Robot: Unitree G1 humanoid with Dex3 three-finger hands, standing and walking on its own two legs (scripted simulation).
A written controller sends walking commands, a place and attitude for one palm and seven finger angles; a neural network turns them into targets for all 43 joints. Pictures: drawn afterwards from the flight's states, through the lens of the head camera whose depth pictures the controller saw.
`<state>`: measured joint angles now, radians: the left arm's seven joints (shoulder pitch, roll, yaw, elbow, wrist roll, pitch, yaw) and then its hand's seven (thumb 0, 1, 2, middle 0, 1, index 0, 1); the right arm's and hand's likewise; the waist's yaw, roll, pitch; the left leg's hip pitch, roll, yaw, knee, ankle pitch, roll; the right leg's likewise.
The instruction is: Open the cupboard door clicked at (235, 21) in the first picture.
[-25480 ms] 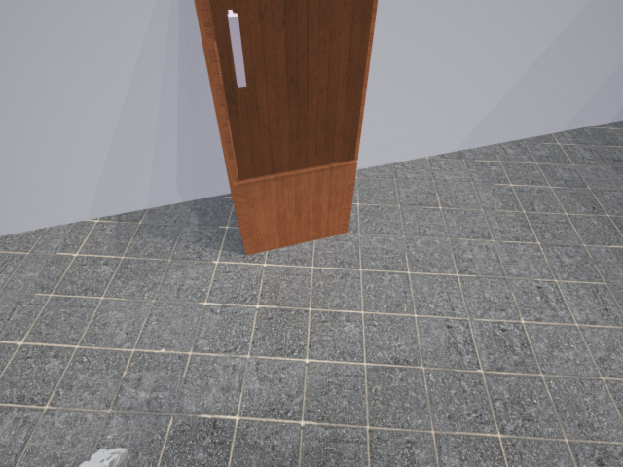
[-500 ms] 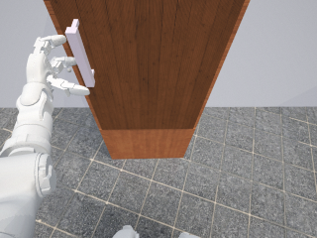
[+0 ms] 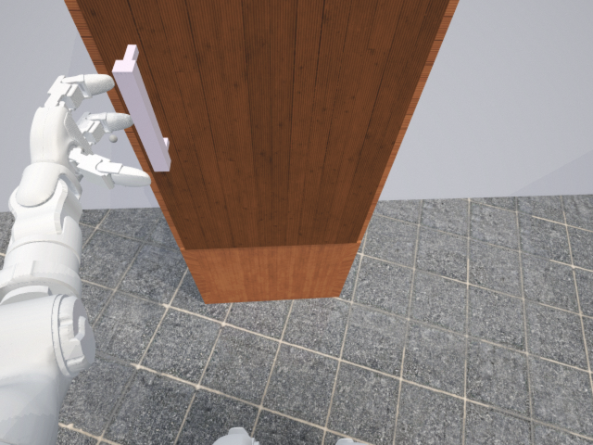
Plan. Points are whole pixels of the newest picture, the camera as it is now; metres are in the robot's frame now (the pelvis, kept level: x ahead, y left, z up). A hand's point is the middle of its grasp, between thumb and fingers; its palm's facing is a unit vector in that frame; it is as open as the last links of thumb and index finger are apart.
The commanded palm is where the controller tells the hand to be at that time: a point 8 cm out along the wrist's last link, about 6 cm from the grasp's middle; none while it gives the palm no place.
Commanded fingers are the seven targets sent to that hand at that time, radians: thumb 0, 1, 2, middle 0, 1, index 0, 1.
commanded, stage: move the hooked fingers beside the handle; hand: left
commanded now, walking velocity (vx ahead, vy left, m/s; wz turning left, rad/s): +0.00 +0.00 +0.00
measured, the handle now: (148, 113) +0.53 +0.19 +0.12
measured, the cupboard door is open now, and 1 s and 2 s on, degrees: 0 0 0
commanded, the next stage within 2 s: slide the fingers in behind the handle in 1.44 s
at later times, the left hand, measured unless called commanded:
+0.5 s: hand (88, 144) +0.47 +0.25 +0.13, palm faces +0.05 -1.00 +0.00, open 14.0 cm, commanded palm +0.45 +0.30 +0.12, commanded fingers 0.00 -0.50 0.30 -0.30 -1.20 -0.30 -1.20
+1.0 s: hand (96, 137) +0.48 +0.25 +0.13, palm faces +0.05 -1.00 -0.01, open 14.0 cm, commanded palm +0.45 +0.30 +0.12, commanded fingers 0.00 -0.50 0.30 -0.30 -1.20 -0.30 -1.20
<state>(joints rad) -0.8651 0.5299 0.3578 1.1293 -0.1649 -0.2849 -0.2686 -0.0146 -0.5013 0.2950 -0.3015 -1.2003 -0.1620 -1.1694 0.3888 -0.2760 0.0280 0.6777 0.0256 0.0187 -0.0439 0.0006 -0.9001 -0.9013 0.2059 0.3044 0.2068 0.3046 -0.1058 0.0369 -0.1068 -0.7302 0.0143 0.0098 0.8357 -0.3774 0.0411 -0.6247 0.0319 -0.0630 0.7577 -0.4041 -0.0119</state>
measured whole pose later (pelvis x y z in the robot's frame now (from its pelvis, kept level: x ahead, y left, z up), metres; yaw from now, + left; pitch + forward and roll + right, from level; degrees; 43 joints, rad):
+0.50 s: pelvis -0.01 +0.00 +0.00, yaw -1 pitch +15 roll -3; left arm -0.83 0.62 0.45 1.16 -0.16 -0.29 -0.38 -0.01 -0.50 0.29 -0.30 -1.20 -0.29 -1.20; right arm 0.39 -0.29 0.04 0.64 0.04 0.06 -0.07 0.00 -0.90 -0.90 0.21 0.30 0.21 0.30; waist -0.12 0.03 -0.10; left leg -0.72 0.03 0.02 0.83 -0.37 0.04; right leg -0.62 0.04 -0.05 0.75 -0.39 -0.01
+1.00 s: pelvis -0.01 +0.01 +0.00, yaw -2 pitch +16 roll -3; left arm -0.84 0.62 0.46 1.13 -0.14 -0.28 -0.35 -0.01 -0.50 0.30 -0.30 -1.20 -0.30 -1.20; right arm 0.42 -0.29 0.04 0.63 0.03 0.05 -0.06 0.00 -0.90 -0.90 0.21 0.30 0.21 0.30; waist -0.14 0.03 -0.11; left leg -0.75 0.03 0.04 0.85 -0.38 0.05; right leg -0.65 0.04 -0.03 0.76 -0.39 0.00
